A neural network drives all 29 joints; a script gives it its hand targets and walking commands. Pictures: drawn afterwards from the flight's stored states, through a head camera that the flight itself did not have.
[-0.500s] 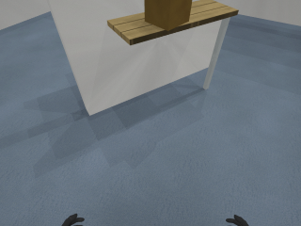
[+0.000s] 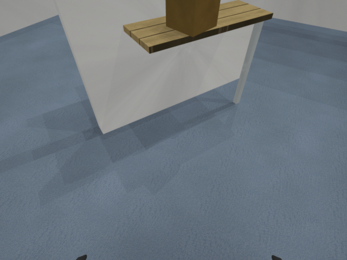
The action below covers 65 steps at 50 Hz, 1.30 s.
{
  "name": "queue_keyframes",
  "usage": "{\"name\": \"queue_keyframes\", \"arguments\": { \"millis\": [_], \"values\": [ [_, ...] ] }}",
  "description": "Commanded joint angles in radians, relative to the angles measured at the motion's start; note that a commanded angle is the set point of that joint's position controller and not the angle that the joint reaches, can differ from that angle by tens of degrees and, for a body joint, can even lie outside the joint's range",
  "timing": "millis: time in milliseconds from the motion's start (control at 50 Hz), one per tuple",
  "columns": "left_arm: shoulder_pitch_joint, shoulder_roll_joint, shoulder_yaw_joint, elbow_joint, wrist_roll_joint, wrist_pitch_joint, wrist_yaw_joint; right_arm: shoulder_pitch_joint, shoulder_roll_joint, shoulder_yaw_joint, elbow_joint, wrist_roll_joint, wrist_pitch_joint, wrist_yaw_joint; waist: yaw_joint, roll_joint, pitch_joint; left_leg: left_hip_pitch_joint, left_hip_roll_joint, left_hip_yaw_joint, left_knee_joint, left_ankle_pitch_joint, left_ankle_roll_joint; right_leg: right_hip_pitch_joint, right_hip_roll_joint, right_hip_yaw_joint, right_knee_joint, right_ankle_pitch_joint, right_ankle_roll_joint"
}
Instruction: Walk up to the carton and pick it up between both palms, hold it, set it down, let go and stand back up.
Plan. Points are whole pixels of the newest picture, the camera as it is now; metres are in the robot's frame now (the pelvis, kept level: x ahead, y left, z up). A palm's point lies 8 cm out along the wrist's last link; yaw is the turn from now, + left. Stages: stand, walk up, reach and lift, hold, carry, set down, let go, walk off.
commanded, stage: stand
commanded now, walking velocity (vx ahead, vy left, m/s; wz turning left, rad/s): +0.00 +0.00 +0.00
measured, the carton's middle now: (193, 1) +1.31 -0.06 +0.12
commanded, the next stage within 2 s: walk up in 1.42 s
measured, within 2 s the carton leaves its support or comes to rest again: neither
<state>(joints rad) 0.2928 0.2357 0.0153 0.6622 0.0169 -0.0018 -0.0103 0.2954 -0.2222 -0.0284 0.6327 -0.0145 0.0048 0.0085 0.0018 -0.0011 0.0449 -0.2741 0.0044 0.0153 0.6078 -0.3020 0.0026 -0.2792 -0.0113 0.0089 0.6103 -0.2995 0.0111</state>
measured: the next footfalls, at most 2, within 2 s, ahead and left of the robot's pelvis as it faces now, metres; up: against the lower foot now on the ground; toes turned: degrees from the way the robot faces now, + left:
right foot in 1.98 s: +0.19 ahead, -0.25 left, +0.00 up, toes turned +5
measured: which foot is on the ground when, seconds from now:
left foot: down 0.00-1.00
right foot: down 0.00-1.00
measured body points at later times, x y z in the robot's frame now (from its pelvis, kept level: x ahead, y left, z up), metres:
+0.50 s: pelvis +0.00 +0.00 +0.00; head +0.01 +0.00 +0.45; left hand +0.10 +0.25 -0.11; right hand +0.11 -0.25 -0.11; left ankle +0.02 +0.12 -0.73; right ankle +0.02 -0.13 -0.73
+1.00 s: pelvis +0.00 +0.00 +0.00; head +0.01 +0.00 +0.45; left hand +0.10 +0.25 -0.11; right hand +0.09 -0.25 -0.11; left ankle +0.02 +0.12 -0.73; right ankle +0.02 -0.13 -0.73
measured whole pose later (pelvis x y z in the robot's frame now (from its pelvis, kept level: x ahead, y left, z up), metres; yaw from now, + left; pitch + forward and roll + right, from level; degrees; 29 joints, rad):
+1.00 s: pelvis +0.00 +0.00 +0.00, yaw -1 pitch -2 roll +0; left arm 0.31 0.25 0.00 0.71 0.01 0.00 0.00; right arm 0.32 -0.23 -0.02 0.68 -0.01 0.01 0.00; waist 0.00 0.00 0.04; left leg -0.25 0.01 0.03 0.57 -0.29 0.00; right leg -0.26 -0.01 0.02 0.58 -0.28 0.01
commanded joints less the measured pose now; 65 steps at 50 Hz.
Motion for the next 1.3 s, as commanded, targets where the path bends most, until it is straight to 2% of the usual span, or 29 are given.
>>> {"name": "queue_keyframes", "arguments": {
  "millis": [0, 1280],
  "values": [
    [-0.014, 0.121, 0.04, -0.105, -0.001, -0.027, 0.007, -0.016, -0.132, -0.038, -0.097, 0.001, -0.032, -0.007, 0.0, 0.003, -0.044, -0.006, 0.08, -0.097, -0.132, 0.056, 0.033, 0.005, -0.066, 0.08, -0.114, 0.08, -0.04],
    [0.028, 0.143, 0.023, -0.024, -0.007, -0.021, 0.016, 0.032, -0.153, -0.022, -0.016, 0.007, -0.026, -0.014, -0.001, 0.001, -0.025, 0.02, 0.086, -0.09, -0.174, 0.066, 0.03, 0.013, -0.065, 0.098, -0.148, 0.106, -0.036]
  ]
}}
